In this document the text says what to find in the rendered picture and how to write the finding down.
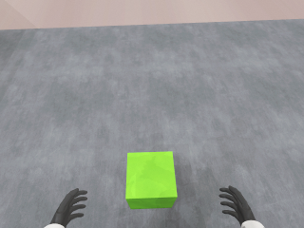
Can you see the robot right hand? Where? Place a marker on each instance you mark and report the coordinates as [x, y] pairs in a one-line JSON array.
[[242, 211]]

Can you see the carton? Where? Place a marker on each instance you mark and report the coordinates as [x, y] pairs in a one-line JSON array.
[[150, 180]]

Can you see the robot left hand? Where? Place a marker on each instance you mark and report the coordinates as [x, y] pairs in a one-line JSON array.
[[63, 214]]

